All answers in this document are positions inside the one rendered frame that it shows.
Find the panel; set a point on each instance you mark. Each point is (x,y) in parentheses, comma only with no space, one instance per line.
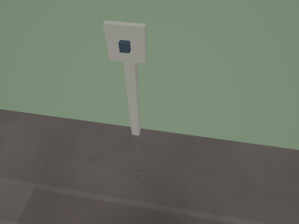
(136,34)

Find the button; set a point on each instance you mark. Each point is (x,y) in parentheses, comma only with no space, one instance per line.
(124,46)

